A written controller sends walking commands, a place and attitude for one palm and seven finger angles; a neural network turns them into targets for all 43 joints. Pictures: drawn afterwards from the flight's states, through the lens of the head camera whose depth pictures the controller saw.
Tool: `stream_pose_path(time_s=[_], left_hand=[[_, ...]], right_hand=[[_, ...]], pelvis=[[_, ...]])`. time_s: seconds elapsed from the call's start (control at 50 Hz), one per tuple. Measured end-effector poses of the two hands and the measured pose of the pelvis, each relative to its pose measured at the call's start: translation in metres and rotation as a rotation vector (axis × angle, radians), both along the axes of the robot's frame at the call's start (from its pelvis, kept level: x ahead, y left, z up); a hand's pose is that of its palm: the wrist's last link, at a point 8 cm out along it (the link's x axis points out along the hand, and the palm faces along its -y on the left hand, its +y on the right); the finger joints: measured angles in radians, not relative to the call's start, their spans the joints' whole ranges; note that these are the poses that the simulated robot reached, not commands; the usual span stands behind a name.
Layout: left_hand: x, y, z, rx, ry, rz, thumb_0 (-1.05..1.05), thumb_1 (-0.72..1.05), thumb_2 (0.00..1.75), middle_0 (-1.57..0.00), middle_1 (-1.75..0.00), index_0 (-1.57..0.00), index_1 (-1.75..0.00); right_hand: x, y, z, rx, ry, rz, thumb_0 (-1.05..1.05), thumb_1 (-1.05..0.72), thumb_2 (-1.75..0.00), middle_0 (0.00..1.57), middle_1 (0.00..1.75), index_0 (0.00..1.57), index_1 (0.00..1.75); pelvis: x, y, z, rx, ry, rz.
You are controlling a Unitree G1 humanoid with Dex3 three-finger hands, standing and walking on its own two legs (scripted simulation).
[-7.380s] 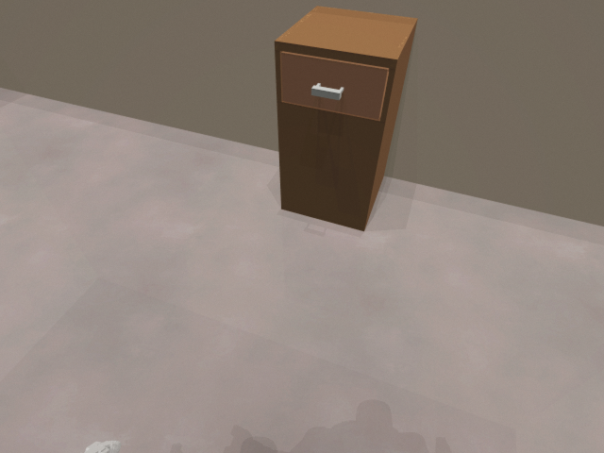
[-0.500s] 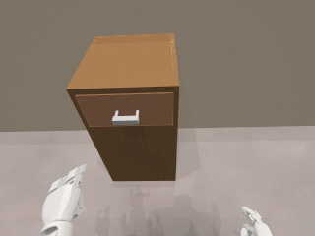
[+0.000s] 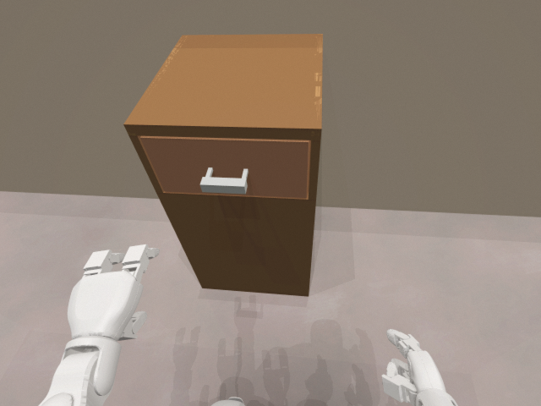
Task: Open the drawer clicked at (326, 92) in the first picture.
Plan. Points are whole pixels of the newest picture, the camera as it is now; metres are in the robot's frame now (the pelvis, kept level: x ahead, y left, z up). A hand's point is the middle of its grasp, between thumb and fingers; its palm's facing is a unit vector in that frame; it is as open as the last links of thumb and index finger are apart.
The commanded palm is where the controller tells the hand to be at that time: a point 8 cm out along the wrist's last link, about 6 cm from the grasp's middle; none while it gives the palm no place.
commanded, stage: raise the hand with hooked fingers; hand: left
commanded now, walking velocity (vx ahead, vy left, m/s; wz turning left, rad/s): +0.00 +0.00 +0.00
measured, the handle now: (225, 178) +0.59 +0.18 -0.06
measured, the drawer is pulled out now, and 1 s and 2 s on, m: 0.00 0.00 0.00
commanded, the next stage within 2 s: move the hooked fingers above the handle in 1.16 s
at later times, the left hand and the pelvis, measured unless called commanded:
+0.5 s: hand (117, 251) +0.30 +0.26 +0.08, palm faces +0.09 -0.09 -0.99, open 13.2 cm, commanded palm +0.27 +0.26 +0.14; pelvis +0.02 +0.03 +0.02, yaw -1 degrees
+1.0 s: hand (114, 227) +0.32 +0.26 +0.11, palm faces +0.01 -0.09 -1.00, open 13.8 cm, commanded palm +0.30 +0.27 +0.17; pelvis +0.02 +0.03 +0.04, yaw +0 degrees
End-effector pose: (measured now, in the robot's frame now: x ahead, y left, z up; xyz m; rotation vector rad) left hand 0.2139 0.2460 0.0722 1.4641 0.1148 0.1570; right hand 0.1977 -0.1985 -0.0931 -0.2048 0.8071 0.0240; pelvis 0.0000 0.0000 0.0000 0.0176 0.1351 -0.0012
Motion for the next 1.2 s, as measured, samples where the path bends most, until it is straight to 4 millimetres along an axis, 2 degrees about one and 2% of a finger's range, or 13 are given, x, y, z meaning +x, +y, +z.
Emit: stream_pose_path(time_s=[0.08,0.16,0.3,0.4,0.58,0.7,0.82,1.04,1.2], left_hand=[[0.01,-0.002,0.007,-0.008,0.036,-0.046,0.01,0.14,0.57,-0.28,-0.79,-0.27,-0.79],[0.016,0.003,0.014,-0.002,0.017,-0.074,0.0,0.05,0.53,-0.29,-0.85,-0.28,-0.85],[0.033,0.016,0.03,0.008,-0.05,-0.055,0.0,-0.11,0.47,-0.3,-0.95,-0.29,-0.96],[0.047,0.017,0.044,0.002,-0.064,-0.056,0.0,-0.23,0.42,-0.31,-1.03,-0.3,-1.03],[0.066,0.021,0.073,0.019,-0.059,-0.073,0.0,-0.41,0.34,-0.32,-1.15,-0.31,-1.15],[0.076,0.025,0.087,0.03,-0.036,-0.077,0.0,-0.47,0.31,-0.32,-1.18,-0.32,-1.19],[0.086,0.026,0.101,0.037,-0.024,-0.106,0.0,-0.48,0.31,-0.32,-1.19,-0.32,-1.2],[0.082,0.017,0.09,0.012,0.005,-0.16,0.0,-0.49,0.3,-0.32,-1.2,-0.32,-1.2],[0.082,0.016,0.091,0.024,-0.036,-0.132,0.0,-0.49,0.3,-0.32,-1.2,-0.32,-1.2]], right_hand=[[-0.021,-0.008,-0.001,-0.015,0.068,-0.044,0.01,-0.91,-0.9,0.2,0.3,0.2,0.3],[-0.033,-0.02,-0.002,-0.051,0.11,-0.079,0.01,-0.91,-0.9,0.2,0.3,0.2,0.3],[-0.027,-0.029,0.006,-0.082,0.107,-0.114,0.02,-0.91,-0.9,0.2,0.3,0.2,0.3],[-0.008,-0.019,0.017,-0.064,0.054,-0.112,0.02,-0.91,-0.9,0.2,0.3,0.2,0.3],[0.019,0.015,0.036,-0.006,-0.013,-0.055,0.01,-0.91,-0.9,0.2,0.3,0.2,0.3],[0.018,0.026,0.037,0.011,0.003,-0.026,0.01,-0.91,-0.9,0.2,0.3,0.2,0.3],[0.006,0.022,0.032,0.005,0.046,-0.036,0.01,-0.91,-0.9,0.2,0.3,0.2,0.3],[-0.023,-0.007,0.023,-0.035,0.125,-0.088,0.01,-0.91,-0.9,0.2,0.3,0.2,0.3],[-0.024,-0.014,0.022,-0.035,0.127,-0.109,0.01,-0.91,-0.9,0.2,0.3,0.2,0.3]], pelvis=[[0.006,0.004,0.009,0.002,-0.008,-0.012],[0.01,0.01,0.013,-0.001,-0.011,-0.014],[0.016,0.02,0.016,-0.008,-0.022,-0.011],[0.018,0.027,0.02,-0.01,-0.042,-0.012],[0.019,0.032,0.029,-0.012,-0.082,-0.009],[0.017,0.032,0.033,-0.013,-0.099,-0.001],[0.016,0.031,0.036,-0.014,-0.107,0.003],[0.015,0.028,0.038,-0.011,-0.096,-0.004],[0.015,0.024,0.037,-0.01,-0.092,-0.003]])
